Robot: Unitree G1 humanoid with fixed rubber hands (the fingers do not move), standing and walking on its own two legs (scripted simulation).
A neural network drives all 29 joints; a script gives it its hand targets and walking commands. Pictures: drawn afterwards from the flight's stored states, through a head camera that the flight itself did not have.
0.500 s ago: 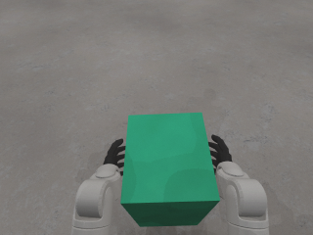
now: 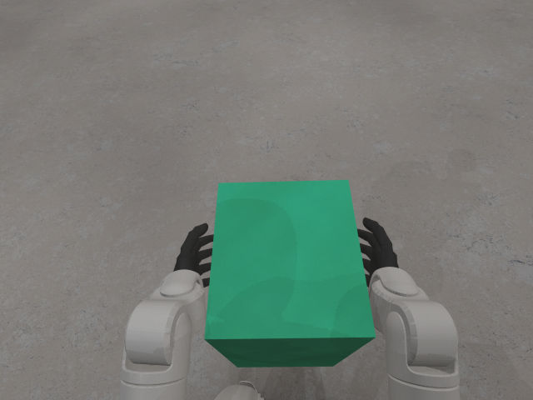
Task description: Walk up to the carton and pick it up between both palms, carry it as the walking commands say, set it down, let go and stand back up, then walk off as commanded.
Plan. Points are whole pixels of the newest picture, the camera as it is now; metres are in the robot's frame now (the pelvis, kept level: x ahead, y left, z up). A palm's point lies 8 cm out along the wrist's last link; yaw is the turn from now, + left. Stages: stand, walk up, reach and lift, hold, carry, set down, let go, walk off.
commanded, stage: carry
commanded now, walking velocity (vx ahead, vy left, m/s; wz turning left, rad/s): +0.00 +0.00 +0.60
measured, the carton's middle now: (284, 288) +0.28 +0.00 +0.01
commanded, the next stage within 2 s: none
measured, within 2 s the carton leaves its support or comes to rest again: neither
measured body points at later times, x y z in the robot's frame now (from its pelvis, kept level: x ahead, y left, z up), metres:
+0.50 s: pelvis -0.05 +0.03 +0.01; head -0.03 +0.04 +0.46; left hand +0.15 +0.26 +0.06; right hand +0.26 +0.02 +0.08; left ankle -0.05 +0.14 -0.71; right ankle +0.01 -0.10 -0.67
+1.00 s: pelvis -0.10 +0.02 +0.01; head -0.11 +0.01 +0.46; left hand +0.03 +0.29 +0.08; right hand +0.20 +0.09 +0.10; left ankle -0.17 +0.13 -0.72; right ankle +0.02 -0.06 -0.71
